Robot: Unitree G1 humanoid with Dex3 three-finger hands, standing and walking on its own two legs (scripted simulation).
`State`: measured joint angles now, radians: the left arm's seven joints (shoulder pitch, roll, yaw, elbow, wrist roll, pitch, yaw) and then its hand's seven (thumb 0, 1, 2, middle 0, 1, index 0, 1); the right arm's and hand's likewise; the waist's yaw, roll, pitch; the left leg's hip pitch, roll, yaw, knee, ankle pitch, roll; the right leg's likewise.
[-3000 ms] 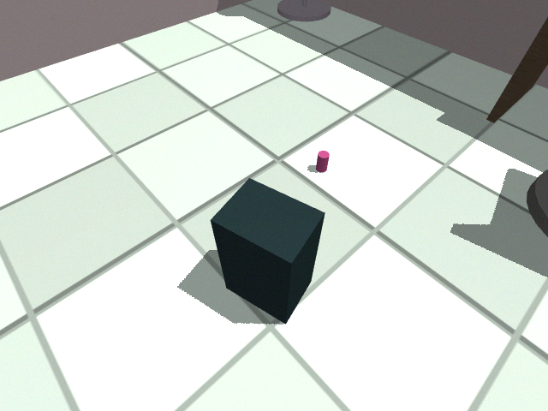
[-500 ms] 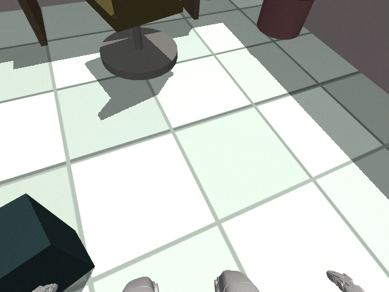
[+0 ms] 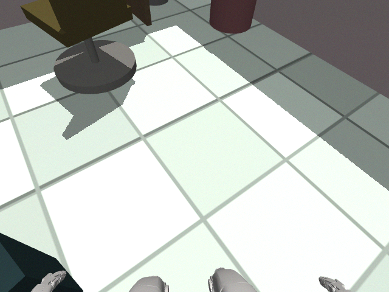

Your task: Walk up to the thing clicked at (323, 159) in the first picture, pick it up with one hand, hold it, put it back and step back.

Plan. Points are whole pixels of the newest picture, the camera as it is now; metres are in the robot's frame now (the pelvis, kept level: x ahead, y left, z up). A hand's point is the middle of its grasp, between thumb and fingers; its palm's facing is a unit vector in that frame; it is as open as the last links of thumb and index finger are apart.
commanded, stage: walk up
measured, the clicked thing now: out of the picture +0.48 +1.29 -0.69
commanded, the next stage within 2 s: stand in 1.16 s
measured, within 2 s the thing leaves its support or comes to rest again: neither
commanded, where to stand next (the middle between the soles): +0.09 +0.01 m, yaw -6 degrees
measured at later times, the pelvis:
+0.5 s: pelvis -0.01 -0.01 +0.01, yaw -7 degrees
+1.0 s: pelvis +0.01 +0.00 +0.03, yaw -10 degrees
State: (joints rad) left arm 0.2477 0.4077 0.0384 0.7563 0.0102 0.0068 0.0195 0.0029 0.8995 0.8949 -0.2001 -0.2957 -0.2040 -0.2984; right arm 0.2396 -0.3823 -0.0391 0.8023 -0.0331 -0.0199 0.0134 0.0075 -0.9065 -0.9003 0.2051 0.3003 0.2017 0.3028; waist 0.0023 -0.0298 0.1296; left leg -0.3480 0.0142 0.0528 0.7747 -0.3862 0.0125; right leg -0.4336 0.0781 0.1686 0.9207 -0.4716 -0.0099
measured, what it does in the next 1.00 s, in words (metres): steps on the spot: right foot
